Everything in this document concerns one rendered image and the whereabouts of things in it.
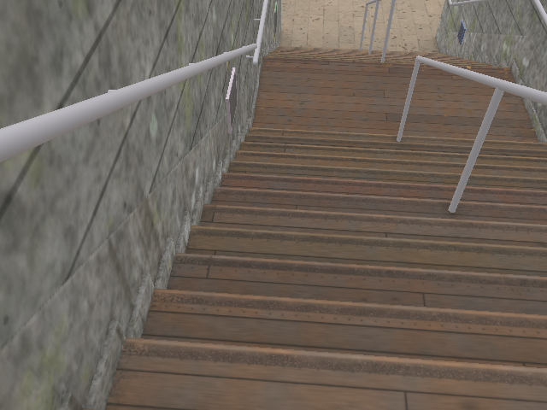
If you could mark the stairs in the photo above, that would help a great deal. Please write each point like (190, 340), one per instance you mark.
(363, 56)
(328, 274)

